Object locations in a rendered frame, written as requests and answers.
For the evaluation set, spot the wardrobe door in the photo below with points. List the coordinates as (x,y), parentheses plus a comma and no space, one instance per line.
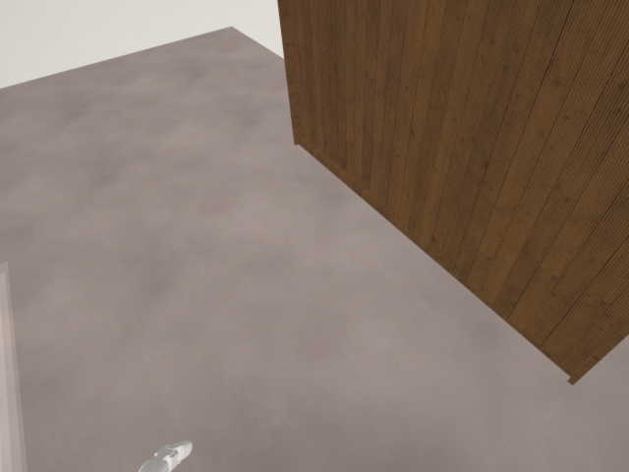
(352,59)
(513,160)

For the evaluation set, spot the robot left hand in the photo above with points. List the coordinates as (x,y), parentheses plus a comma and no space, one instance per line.
(167,458)

